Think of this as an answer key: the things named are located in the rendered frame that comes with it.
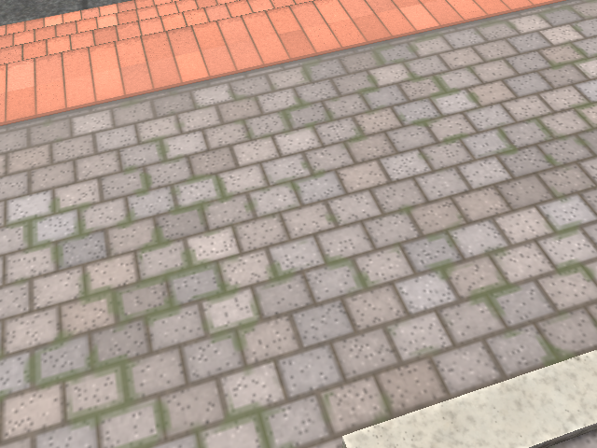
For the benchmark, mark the stairs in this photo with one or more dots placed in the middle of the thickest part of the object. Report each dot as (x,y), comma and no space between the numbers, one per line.
(93,26)

